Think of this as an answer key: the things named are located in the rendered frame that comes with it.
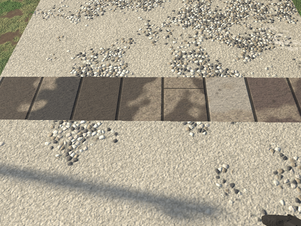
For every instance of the robot right hand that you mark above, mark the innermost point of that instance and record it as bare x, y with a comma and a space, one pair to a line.
280, 220

